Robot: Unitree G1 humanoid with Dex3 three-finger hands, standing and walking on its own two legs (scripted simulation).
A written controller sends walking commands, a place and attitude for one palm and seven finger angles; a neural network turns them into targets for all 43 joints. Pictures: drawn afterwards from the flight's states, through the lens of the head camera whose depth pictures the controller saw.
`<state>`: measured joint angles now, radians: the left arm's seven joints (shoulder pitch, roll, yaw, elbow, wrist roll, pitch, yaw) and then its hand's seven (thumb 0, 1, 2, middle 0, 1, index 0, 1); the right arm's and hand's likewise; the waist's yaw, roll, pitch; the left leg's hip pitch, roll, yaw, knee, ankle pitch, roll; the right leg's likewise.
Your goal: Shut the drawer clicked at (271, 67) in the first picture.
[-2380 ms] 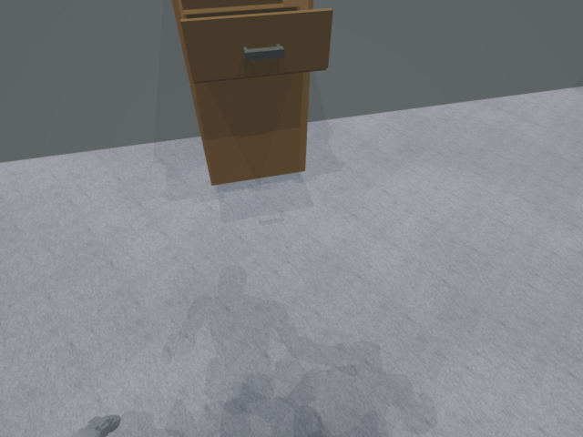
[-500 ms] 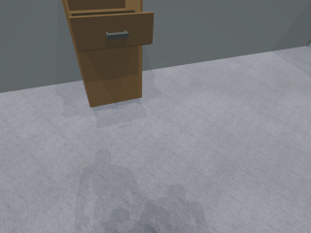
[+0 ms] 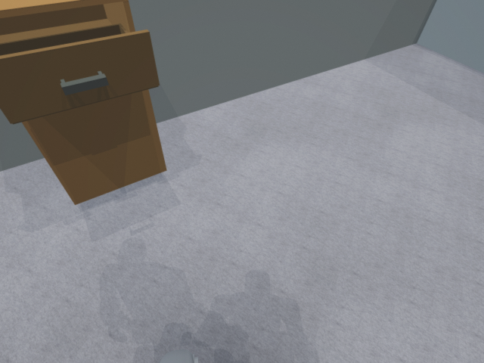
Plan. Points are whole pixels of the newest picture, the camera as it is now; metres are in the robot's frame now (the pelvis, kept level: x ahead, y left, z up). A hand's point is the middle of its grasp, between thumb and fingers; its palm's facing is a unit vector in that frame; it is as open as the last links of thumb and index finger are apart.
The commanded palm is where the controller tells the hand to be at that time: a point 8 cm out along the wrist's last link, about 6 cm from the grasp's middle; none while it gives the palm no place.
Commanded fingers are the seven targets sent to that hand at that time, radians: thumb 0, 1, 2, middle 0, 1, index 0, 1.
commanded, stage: walk to a spot facing it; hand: left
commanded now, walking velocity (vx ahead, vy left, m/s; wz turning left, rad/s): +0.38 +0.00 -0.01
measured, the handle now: (83, 81) +0.84 +0.49 +0.02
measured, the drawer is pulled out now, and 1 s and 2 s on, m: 0.29 0.29 0.29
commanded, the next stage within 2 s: turn to face it in 0.76 s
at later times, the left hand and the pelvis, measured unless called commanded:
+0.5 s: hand (114, 331) +0.22 +0.26 -0.17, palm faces +0.01 -0.99 -0.13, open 7.4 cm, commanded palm none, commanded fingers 0.00 0.90 0.90 -0.20 -0.30 -0.20 -0.30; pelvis +0.21 +0.08 +0.01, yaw -4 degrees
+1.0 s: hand (201, 195) +0.57 +0.12 -0.17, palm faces -0.27 -0.94 -0.20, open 7.4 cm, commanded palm none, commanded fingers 0.00 0.90 0.90 -0.20 -0.30 -0.20 -0.30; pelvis +0.41 -0.01 -0.01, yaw -15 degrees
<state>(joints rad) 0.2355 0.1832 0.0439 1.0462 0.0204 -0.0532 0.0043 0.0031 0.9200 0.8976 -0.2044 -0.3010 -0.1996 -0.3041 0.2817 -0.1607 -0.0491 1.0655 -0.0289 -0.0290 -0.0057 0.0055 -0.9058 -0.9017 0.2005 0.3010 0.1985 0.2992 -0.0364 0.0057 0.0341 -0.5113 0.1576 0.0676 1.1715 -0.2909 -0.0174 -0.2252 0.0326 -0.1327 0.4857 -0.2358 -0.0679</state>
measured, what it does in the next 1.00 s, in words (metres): walks ahead, turning right: left foot, then right foot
